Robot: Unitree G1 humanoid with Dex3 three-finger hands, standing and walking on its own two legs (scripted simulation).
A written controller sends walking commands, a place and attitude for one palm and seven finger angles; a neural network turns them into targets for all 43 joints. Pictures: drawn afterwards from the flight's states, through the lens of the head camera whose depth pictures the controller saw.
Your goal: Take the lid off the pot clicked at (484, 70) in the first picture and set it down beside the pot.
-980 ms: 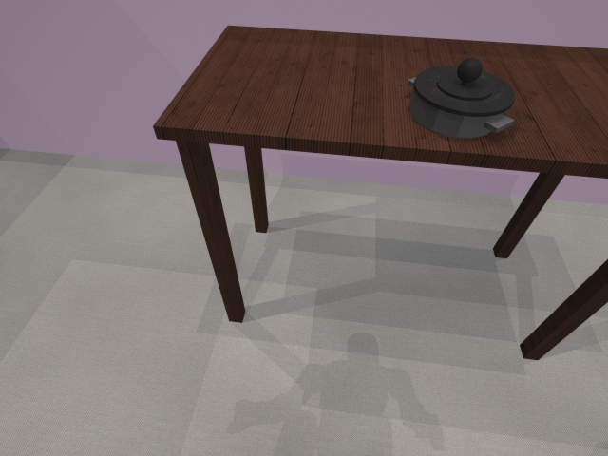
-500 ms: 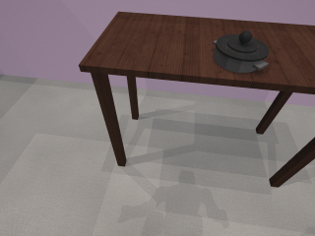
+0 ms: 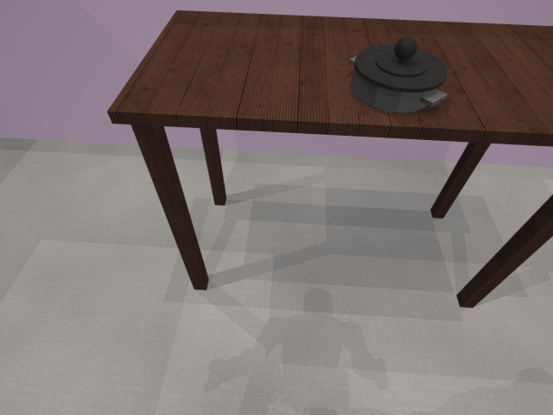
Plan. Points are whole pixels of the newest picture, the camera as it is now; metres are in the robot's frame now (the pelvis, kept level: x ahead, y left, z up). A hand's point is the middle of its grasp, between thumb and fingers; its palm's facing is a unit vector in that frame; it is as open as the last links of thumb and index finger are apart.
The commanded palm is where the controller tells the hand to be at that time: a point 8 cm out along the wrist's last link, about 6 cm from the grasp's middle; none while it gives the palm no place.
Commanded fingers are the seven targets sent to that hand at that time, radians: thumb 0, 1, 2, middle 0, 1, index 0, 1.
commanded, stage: walk to a spot facing it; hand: left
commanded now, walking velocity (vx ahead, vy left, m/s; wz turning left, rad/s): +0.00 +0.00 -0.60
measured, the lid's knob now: (405, 48) +0.77 -0.20 +0.17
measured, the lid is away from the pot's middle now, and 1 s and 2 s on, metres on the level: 0.00 0.00 0.00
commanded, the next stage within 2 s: turn to face it in 0.22 s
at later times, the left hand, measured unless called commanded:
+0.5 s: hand out of the picture +0.05 +0.15 -0.15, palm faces -0.15 -0.95 -0.28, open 7.4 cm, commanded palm none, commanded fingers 0.00 0.90 0.90 -0.20 -0.30 -0.20 -0.30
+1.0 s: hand out of the picture +0.04 +0.19 -0.17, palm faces -0.04 -0.98 -0.22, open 7.4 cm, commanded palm none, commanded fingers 0.00 0.90 0.90 -0.20 -0.30 -0.20 -0.30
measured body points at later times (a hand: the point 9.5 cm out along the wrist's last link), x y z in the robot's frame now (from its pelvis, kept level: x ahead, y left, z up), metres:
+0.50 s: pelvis -0.01 -0.04 +0.00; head +0.02 -0.07 +0.45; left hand +0.06 +0.20 -0.13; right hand +0.01 -0.31 -0.15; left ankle -0.01 +0.13 -0.66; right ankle -0.01 -0.10 -0.74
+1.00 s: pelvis +0.01 +0.00 +0.00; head +0.01 +0.00 +0.45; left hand +0.04 +0.24 -0.16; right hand +0.00 -0.22 -0.16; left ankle +0.02 +0.11 -0.74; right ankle -0.01 -0.10 -0.74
